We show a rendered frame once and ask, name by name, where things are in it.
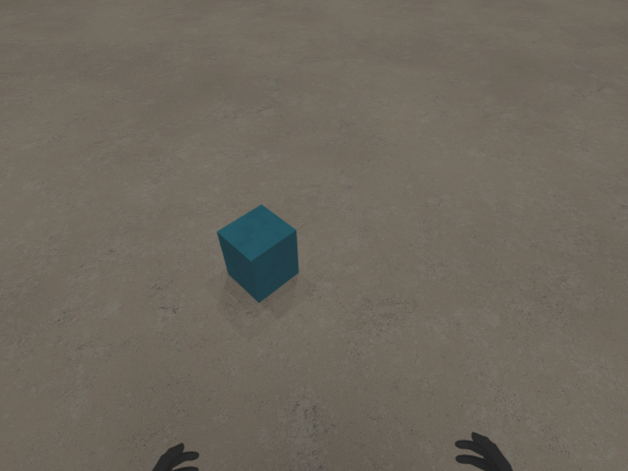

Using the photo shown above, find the left robot hand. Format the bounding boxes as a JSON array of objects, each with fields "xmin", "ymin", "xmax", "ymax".
[{"xmin": 152, "ymin": 444, "xmax": 199, "ymax": 471}]

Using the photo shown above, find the right robot hand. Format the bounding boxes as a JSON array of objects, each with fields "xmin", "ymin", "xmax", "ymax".
[{"xmin": 455, "ymin": 432, "xmax": 513, "ymax": 471}]

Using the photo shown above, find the carton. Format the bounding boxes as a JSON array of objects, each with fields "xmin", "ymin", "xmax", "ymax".
[{"xmin": 217, "ymin": 204, "xmax": 299, "ymax": 303}]

